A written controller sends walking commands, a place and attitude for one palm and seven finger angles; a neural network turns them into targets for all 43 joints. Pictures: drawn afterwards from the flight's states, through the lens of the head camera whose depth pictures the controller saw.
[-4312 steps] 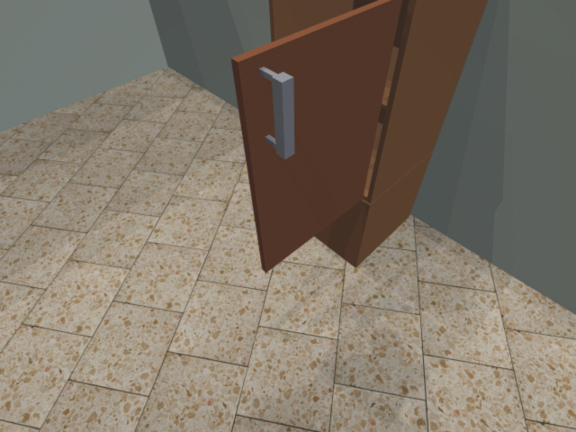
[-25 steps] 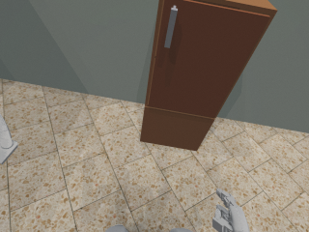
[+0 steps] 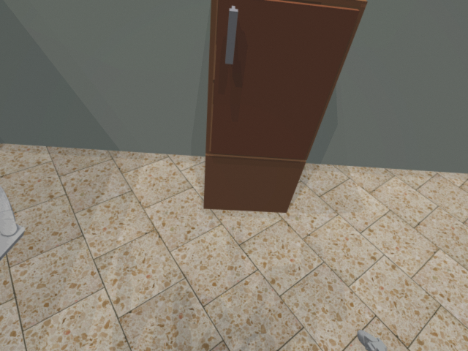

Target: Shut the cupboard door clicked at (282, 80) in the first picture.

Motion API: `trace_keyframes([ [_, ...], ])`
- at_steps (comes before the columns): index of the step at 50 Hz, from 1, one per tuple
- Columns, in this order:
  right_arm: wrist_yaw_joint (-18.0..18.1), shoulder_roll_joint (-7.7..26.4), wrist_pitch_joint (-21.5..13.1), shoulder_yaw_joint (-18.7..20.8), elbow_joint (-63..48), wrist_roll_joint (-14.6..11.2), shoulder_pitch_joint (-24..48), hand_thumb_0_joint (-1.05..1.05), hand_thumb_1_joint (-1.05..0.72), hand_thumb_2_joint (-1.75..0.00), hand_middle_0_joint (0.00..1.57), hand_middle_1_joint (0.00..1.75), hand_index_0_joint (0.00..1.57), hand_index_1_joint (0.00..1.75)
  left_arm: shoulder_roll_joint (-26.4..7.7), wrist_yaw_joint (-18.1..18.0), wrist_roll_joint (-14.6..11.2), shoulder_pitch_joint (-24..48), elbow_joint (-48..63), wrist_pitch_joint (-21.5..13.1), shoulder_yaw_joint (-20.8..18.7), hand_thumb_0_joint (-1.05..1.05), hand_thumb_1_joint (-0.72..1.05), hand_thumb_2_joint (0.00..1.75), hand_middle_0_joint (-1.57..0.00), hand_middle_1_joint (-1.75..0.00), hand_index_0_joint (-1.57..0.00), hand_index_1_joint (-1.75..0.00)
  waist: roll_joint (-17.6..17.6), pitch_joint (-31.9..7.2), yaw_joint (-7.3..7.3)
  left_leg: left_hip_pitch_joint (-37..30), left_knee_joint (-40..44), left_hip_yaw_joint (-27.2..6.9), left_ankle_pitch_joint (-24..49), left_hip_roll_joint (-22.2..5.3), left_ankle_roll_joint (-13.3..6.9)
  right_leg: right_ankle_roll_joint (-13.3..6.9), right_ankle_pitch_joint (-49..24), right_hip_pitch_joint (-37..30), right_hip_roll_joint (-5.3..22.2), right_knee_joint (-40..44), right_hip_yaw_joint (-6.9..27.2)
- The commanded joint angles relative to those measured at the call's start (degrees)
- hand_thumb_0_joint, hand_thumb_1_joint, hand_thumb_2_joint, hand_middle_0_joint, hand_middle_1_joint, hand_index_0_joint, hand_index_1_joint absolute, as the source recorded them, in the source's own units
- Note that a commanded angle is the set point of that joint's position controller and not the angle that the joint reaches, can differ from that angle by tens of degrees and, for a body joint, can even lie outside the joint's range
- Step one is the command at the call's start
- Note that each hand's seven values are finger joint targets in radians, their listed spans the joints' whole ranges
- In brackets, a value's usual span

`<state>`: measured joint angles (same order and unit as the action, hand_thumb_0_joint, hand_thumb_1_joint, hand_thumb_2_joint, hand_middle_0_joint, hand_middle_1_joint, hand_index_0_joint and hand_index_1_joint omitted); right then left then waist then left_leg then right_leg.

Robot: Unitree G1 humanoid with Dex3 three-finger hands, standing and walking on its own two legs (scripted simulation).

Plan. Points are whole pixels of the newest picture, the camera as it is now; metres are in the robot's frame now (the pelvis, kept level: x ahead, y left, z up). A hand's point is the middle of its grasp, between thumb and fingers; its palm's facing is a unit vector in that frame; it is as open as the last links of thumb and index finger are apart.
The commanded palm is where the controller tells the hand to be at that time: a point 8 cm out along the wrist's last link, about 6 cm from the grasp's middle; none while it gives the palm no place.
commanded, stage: stop stepping back and stand still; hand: left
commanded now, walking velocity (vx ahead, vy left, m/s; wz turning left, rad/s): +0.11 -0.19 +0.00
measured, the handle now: (231, 35) +0.93 +0.02 +0.17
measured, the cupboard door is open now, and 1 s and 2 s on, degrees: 0 0 0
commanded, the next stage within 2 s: let the arm hang, fingers relaxed in 0.80 s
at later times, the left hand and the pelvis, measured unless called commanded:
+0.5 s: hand (26, 225) +0.21 +0.25 +0.19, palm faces +0.47 -0.79 -0.40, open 7.4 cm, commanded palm +0.16 +0.30 +0.19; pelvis +0.02 +0.00 +0.01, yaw +0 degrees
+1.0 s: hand (60, 254) +0.25 +0.27 +0.06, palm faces +0.20 -0.85 -0.49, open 7.4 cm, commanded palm none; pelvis +0.03 +0.02 +0.01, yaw +0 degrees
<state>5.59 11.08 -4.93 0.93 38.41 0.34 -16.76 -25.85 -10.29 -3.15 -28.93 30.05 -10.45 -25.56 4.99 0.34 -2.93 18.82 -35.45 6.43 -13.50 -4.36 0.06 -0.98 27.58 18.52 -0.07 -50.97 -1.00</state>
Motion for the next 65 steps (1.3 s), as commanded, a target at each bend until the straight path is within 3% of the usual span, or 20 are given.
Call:
trace_keyframes([
  [1,-1.7,7.5,-4.3,1.7,-8.8,0.1,8.2,0.0,-0.9,-0.9,0.2,0.3,0.2,0.3,-10.7,-0.3,0.6,-0.9,15.7,-5.2,-8.4,0.0,0.9,0.9,-0.2,-0.3,-0.2,-0.3,-19.5,-1.3,2.13,3.0,25.4,-16.1,-22.2,-13.5,-7.2,0.4,-5.6,1.8,0.9,0.1,-1.5],
  [5,-1.7,7.5,-2.3,1.5,-9.9,-0.3,7.6,0.0,-0.9,-0.9,0.2,0.3,0.2,0.3,-8.5,-0.2,0.5,-3.9,7.3,-3.4,-7.5,0.0,0.9,0.9,-0.2,-0.3,-0.2,-0.3,-18.4,-1.3,2.51,12.2,22.5,-8.3,-28.2,-10.7,-4.0,0.1,-5.9,-12.4,-2.9,14.2,-8.1],
  [7,-1.5,7.2,-1.4,1.7,-10.2,-0.4,7.4,0.0,-0.9,-0.9,0.2,0.3,0.2,0.3,-8.7,-0.5,0.8,-3.3,5.6,-2.2,-7.1,0.0,0.9,0.9,-0.2,-0.3,-0.2,-0.3,-11.6,-2.2,2.75,13.0,11.6,-4.4,-25.3,-6.7,-2.7,-1.1,-3.6,-16.3,-1.5,23.0,-4.8],
  [8,-1.5,6.5,-1.1,1.6,-10.3,-0.5,7.2,0.0,-0.9,-0.9,0.2,0.3,0.2,0.3,-9.9,-0.7,0.9,-3.5,4.3,-1.9,-7.8,0.0,0.9,0.9,-0.2,-0.3,-0.2,-0.3,-3.8,-1.9,2.71,13.4,-1.6,-1.2,-20.6,-2.4,-1.6,-4.4,1.0,-13.1,5.0,30.9,7.5],
  [9,-1.6,5.8,-1.1,1.1,-10.7,-0.2,7.2,0.0,-0.9,-0.9,0.2,0.3,0.2,0.3,-10.5,-0.9,0.6,-1.7,5.5,-1.8,-7.1,0.0,0.9,0.9,-0.2,-0.3,-0.2,-0.3,6.2,-1.4,2.69,17.8,-14.3,-1.8,-14.6,2.0,-0.6,-9.4,1.1,-11.8,15.7,39.0,26.0],
  [10,-1.7,6.2,-2.1,0.9,-10.3,-0.1,8.1,0.0,-0.9,-0.9,0.2,0.3,0.2,0.3,-10.6,-1.3,0.5,2.2,5.8,-2.2,-6.8,0.0,0.9,0.9,-0.2,-0.3,-0.2,-0.3,7.3,-1.3,3.11,19.3,-22.5,-4.6,-14.7,2.7,0.1,-11.8,-2.8,-10.6,20.4,40.3,32.2],
  [12,-1.9,6.5,-2.2,1.2,-8.8,-0.4,7.0,0.0,-0.9,-0.9,0.2,0.3,0.2,0.3,-7.7,-1.1,0.8,2.2,4.1,-2.6,-4.3,0.0,0.9,0.9,-0.2,-0.3,-0.2,-0.3,4.5,-0.7,2.11,18.3,-25.7,-7.4,-9.8,1.5,0.9,-11.0,-7.1,-9.4,18.2,37.2,24.0],
  [15,-0.8,6.1,-2.4,0.3,-8.9,-0.2,9.8,0.0,-0.9,-0.9,0.2,0.3,0.2,0.3,-8.7,-1.3,1.5,6.0,6.3,-4.1,-4.2,0.0,0.9,0.9,-0.2,-0.3,-0.2,-0.3,1.3,-0.7,2.63,10.9,-14.8,-4.6,-6.6,1.5,0.6,-8.6,-20.4,-8.1,15.0,33.8,12.4],
  [20,-0.3,6.2,-2.9,0.9,-9.7,-0.3,9.9,0.0,-0.9,-0.9,0.2,0.3,0.2,0.3,-8.5,-1.6,1.1,4.9,8.6,-4.7,-4.7,0.0,0.9,0.9,-0.2,-0.3,-0.2,-0.3,-1.2,-1.4,3.42,-3.8,4.9,-2.0,0.6,3.8,-0.6,-5.0,-14.5,-4.3,11.9,32.9,8.9],
  [24,-0.6,9.0,-2.3,2.3,-11.7,-1.7,9.5,0.0,-0.9,-0.9,0.2,0.3,0.2,0.3,-8.1,-0.9,0.6,2.3,9.7,-5.0,-4.8,0.0,0.9,0.9,-0.2,-0.3,-0.2,-0.3,-10.0,-4.3,3.74,-8.7,11.1,-11.8,13.2,-5.0,-3.0,0.8,-16.9,-5.5,3.7,25.1,4.1],
  [26,-0.7,7.7,-2.1,1.1,-11.8,-1.2,9.4,0.0,-0.9,-0.9,0.2,0.3,0.2,0.3,-7.8,-0.3,0.7,0.5,8.3,-4.6,-5.3,0.0,0.9,0.9,-0.2,-0.3,-0.2,-0.3,-17.0,-3.1,3.39,-3.1,15.6,-13.4,7.6,-5.4,-3.1,1.1,-15.0,-8.0,1.6,24.2,0.9],
  [32,-1.0,7.7,-2.6,0.9,-12.2,-1.3,8.7,0.0,-0.9,-0.9,0.2,0.3,0.2,0.3,-7.2,-0.1,0.3,-0.3,8.7,-4.1,-4.3,0.0,0.9,0.9,-0.2,-0.3,-0.2,-0.3,-9.6,-5.5,3.08,-2.1,13.3,-9.7,3.9,-2.8,-1.8,0.6,-19.5,-11.0,3.0,27.7,3.0],
  [43,-0.9,7.3,-1.8,0.3,-11.9,-1.1,8.9,0.0,-0.9,-0.9,0.2,0.3,0.2,0.3,-8.8,-0.3,-0.1,0.8,9.2,-2.6,-5.3,0.0,0.9,0.9,-0.2,-0.3,-0.2,-0.3,-8.3,-6.6,3.02,-5.1,11.1,-8.1,9.8,-1.9,-1.0,0.3,-24.7,-10.2,4.0,28.9,3.3],
  [44,-0.9,6.9,-1.7,0.1,-11.8,-1.2,8.8,0.0,-0.9,-0.9,0.2,0.3,0.2,0.3,-7.5,-0.2,-0.1,0.5,8.3,-2.4,-4.2,0.0,0.9,0.9,-0.2,-0.3,-0.2,-0.3,-8.2,-5.7,2.89,-4.6,11.3,-8.1,9.3,-1.8,-0.9,0.3,-23.9,-9.9,4.0,29.0,3.2],
  [45,-6.0,17.5,-5.3,2.6,-2.0,-1.9,13.5,0.0,-0.9,-0.9,0.2,0.3,0.2,0.3,2.0,8.0,3.9,2.8,-33.6,5.7,20.4,0.0,0.9,0.9,-0.2,-0.3,-0.2,-0.3,-8.1,-1.1,1.21,-1.7,2.6,-7.8,20.8,-2.6,-1.1,-0.7,-31.3,-3.5,7.7,21.1,-1.4],
  [46,-6.2,16.0,-2.3,3.3,-0.5,-1.3,8.9,0.0,-0.9,-0.9,0.2,0.3,0.2,0.3,2.1,9.4,4.1,4.0,-35.9,9.9,18.8,0.0,0.9,0.9,-0.2,-0.3,-0.2,-0.3,-8.7,-4.7,1.71,-4.4,4.2,-7.0,19.0,-3.1,-1.0,-1.1,-25.8,-2.8,7.1,22.6,1.8],
  [52,-5.8,14.7,2.5,0.8,2.2,0.2,8.5,0.0,-0.9,-0.9,0.2,0.3,0.2,0.3,1.0,10.2,4.4,13.6,-54.8,10.1,21.4,0.0,0.9,0.9,-0.2,-0.3,-0.2,-0.3,4.9,-3.1,2.7,-1.7,7.4,-11.6,12.5,-1.9,-2.9,-2.3,-16.4,-4.7,7.1,24.7,2.9],
  [57,-5.5,10.7,4.5,-0.8,8.7,1.0,7.3,0.0,-0.9,-0.9,0.2,0.3,0.2,0.3,3.8,9.5,4.0,14.9,-72.2,10.9,23.8,0.0,0.9,0.9,-0.2,-0.3,-0.2,-0.3,-7.3,-2.3,2.76,-4.1,12.5,-11.1,9.1,-1.3,-1.9,-1.4,-13.6,-7.3,6.6,27.4,3.7],
  [62,-4.5,8.2,4.8,-0.6,15.1,1.0,5.0,0.0,-0.9,-0.9,0.2,0.3,0.2,0.3,6.8,9.3,3.9,12.2,-83.9,10.3,23.3,0.0,0.9,0.9,-0.2,-0.3,-0.2,-0.3,-14.0,-1.2,2.81,-5.9,15.0,-10.5,3.3,-1.1,-1.5,-2.1,-12.7,-8.4,6.6,31.6,3.7],
  [65,-4.1,7.8,5.0,-0.3,17.9,0.6,3.0,0.0,-0.9,-0.9,0.2,0.3,0.2,0.3,7.2,9.3,3.8,11.3,-88.3,10.2,23.7,0.0,0.9,0.9,-0.2,-0.3,-0.2,-0.3,-12.4,0.5,2.69,-6.4,15.7,-10.7,2.3,-1.5,-1.6,-2.2,-13.1,-8.6,6.5,33.4,3.5],
])
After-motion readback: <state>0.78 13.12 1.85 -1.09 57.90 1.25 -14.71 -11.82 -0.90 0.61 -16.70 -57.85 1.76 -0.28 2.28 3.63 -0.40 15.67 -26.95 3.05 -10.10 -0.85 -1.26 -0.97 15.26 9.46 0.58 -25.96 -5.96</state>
